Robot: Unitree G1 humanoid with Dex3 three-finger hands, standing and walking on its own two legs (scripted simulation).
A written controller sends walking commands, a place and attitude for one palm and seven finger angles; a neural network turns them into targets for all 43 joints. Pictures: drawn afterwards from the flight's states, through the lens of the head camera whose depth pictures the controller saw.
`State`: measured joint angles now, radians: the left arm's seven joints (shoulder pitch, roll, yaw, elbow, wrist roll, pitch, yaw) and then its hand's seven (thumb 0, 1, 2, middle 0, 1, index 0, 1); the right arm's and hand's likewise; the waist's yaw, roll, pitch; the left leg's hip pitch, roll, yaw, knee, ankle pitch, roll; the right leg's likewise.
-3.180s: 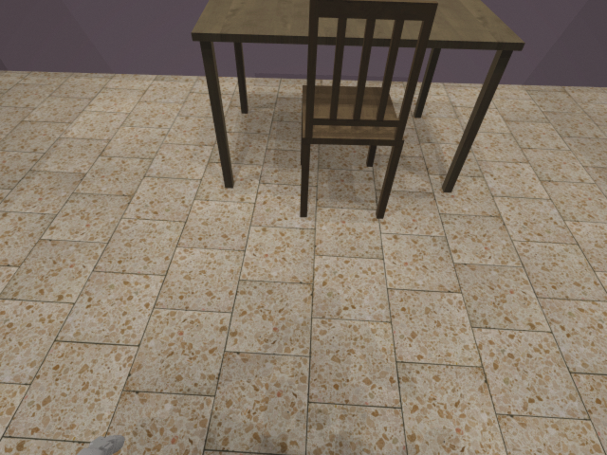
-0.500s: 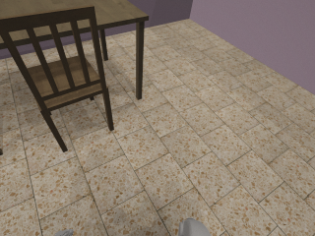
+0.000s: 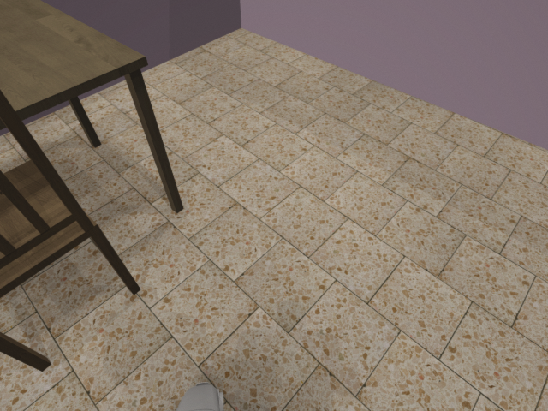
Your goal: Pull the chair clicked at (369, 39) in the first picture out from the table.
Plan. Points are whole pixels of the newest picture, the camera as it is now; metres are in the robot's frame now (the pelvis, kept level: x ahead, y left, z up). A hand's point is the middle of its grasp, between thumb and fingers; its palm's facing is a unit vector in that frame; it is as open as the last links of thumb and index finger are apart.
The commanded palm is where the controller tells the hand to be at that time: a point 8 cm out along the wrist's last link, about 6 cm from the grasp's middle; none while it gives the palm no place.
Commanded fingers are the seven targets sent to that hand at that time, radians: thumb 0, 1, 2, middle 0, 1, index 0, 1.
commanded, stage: walk to a spot facing it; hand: left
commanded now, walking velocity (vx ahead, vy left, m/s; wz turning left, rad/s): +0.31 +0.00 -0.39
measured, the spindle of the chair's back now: out of the picture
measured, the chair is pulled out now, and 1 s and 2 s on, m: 0.00 0.00 0.00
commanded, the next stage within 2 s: turn to face it in 0.42 s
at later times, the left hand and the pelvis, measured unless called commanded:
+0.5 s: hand (169, 334) +0.28 +0.21 -0.17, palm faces -0.22 -0.96 -0.17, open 7.4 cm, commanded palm none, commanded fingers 0.00 0.90 0.90 -0.20 -0.30 -0.20 -0.30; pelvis +0.16 +0.04 +0.00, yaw -17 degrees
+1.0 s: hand (211, 297) +0.36 +0.15 -0.18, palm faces -0.15 -0.98 -0.14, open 7.4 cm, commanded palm none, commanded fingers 0.00 0.90 0.90 -0.20 -0.30 -0.20 -0.30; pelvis +0.21 +0.01 -0.01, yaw -8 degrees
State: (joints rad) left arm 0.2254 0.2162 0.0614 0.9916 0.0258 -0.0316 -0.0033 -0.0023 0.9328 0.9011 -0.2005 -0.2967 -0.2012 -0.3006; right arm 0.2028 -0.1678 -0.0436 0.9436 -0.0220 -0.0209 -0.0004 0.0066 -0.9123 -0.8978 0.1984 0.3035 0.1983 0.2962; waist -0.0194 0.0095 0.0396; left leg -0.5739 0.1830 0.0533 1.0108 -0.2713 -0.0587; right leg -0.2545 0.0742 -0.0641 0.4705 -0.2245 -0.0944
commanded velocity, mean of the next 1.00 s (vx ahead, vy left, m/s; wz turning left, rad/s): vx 0.04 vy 0.00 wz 0.02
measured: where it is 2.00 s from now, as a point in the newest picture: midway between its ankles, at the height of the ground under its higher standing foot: outside the picture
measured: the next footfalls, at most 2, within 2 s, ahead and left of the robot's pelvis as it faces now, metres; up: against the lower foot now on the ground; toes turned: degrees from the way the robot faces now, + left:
left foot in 0.18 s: +0.19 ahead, +0.16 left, +0.00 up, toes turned +4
right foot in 0.62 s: +0.25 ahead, -0.14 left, +0.00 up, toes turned -28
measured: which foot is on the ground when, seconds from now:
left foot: up 0.00-0.16, down 0.18-0.62, up 0.64-1.00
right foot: down 0.00-0.18, up 0.20-0.60, down 0.62-1.00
